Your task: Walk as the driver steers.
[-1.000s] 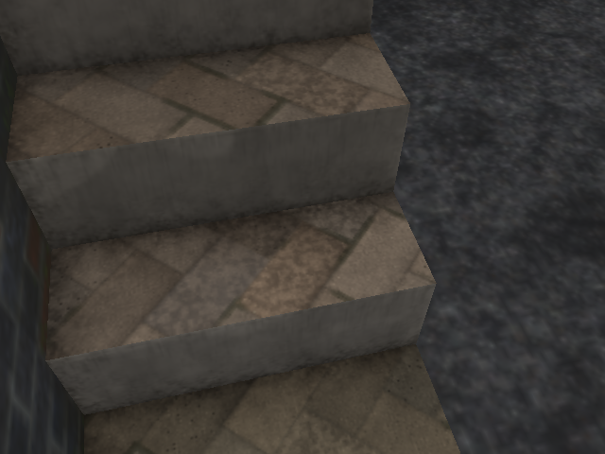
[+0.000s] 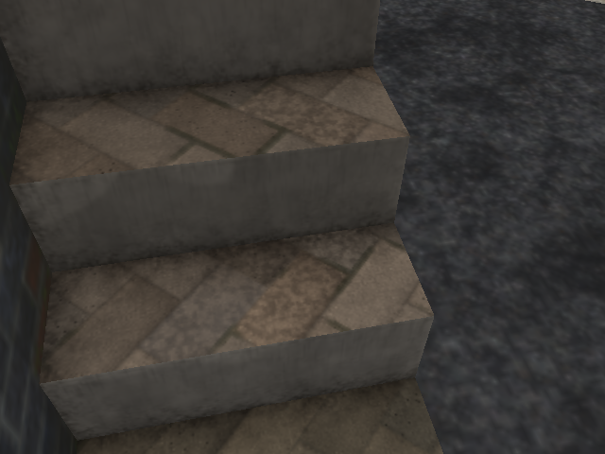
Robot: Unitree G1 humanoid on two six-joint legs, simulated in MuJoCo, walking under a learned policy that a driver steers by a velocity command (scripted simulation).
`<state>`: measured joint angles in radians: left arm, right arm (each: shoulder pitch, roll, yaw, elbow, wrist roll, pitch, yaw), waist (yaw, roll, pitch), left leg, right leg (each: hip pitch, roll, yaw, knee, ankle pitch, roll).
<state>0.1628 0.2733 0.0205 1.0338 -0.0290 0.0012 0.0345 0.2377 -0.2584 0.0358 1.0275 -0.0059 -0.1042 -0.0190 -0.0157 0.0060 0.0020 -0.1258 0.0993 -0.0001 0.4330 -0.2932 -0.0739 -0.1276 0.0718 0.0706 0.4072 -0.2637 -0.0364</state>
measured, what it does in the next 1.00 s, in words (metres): stands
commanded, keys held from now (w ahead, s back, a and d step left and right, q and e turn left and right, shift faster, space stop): w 1.00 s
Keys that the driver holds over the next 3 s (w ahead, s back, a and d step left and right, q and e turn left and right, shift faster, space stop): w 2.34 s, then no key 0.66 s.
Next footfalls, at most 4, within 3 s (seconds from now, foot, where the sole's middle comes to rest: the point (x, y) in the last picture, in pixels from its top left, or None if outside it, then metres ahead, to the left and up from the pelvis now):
none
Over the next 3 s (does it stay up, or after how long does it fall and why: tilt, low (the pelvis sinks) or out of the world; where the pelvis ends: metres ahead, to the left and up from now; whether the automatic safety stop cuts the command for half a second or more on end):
stays up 0.00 0.02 0.01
